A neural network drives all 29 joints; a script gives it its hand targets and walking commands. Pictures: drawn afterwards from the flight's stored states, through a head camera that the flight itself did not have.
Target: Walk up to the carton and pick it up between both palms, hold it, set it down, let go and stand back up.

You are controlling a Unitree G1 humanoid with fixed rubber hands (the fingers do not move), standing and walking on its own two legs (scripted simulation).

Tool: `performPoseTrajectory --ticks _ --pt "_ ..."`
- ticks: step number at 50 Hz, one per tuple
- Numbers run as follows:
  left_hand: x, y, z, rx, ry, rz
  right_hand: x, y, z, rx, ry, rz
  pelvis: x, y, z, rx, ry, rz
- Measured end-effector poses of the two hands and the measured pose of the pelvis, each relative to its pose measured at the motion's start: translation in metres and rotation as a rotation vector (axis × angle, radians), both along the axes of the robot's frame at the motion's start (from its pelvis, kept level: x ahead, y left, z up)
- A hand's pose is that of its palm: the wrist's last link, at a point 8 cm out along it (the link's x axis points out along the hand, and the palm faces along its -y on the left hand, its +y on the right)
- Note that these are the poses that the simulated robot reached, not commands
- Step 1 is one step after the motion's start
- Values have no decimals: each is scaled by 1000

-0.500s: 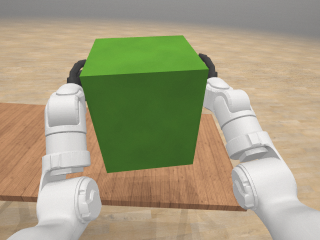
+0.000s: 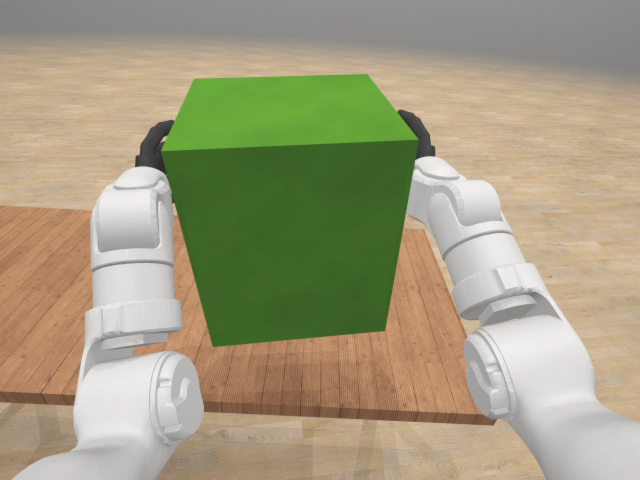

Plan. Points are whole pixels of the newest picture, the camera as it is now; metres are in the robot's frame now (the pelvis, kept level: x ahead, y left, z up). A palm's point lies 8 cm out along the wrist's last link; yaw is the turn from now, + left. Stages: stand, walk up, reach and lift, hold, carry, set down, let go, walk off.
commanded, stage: hold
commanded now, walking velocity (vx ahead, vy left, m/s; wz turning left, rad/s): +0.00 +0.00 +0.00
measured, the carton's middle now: (291, 207) +0.37 +0.01 +0.25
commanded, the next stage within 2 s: none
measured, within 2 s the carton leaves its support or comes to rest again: neither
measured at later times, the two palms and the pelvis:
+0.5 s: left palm (153, 188) +0.36 +0.16 +0.28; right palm (419, 176) +0.36 -0.14 +0.29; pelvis +0.00 +0.00 +0.00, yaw +0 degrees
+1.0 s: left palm (156, 186) +0.37 +0.16 +0.28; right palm (421, 175) +0.36 -0.14 +0.30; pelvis +0.00 +0.00 +0.00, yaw +0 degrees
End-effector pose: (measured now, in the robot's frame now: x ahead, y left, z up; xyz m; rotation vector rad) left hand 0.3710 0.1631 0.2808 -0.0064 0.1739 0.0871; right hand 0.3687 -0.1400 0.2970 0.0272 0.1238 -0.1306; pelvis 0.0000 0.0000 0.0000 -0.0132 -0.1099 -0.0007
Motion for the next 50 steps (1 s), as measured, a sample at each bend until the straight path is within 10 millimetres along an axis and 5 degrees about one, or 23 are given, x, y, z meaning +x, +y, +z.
performPoseTrajectory --ticks 50 --pt "-4 -3 -1 12 -7 -8 -6 -3 -1 11 0 -7 -1 1 0 -3 -2 1"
